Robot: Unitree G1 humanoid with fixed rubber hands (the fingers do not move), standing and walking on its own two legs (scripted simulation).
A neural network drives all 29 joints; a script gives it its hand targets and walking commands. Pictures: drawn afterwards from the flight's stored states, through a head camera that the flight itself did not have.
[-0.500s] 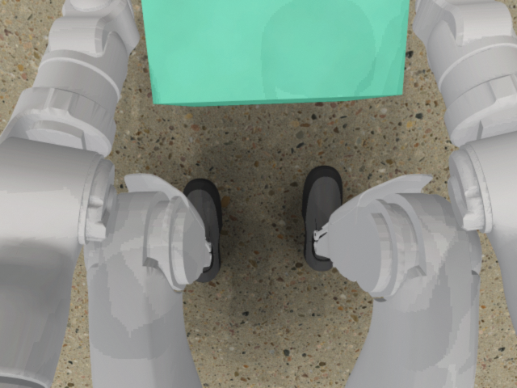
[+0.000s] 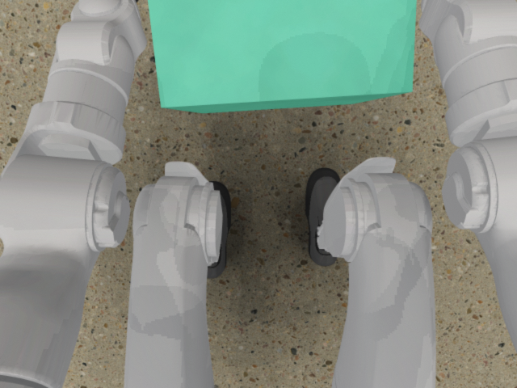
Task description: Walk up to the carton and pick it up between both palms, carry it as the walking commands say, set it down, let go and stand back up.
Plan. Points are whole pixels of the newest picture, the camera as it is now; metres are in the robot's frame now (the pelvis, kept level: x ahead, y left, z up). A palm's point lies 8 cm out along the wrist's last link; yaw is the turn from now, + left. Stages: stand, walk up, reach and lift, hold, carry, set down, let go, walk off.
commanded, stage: reach and lift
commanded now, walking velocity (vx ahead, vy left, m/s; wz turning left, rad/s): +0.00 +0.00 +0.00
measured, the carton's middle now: (275, 4) +0.55 -0.02 -0.19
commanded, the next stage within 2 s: none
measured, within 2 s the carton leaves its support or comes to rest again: neither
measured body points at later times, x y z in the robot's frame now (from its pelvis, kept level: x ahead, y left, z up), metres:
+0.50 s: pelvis +0.00 -0.02 +0.04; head +0.34 -0.04 +0.33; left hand +0.55 +0.15 -0.08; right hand +0.56 -0.20 -0.08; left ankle +0.15 +0.11 -0.35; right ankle +0.17 -0.13 -0.35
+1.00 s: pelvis +0.00 +0.00 +0.09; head +0.32 -0.02 +0.38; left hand +0.53 +0.16 -0.02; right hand +0.54 -0.19 -0.02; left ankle +0.15 +0.11 -0.35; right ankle +0.17 -0.13 -0.35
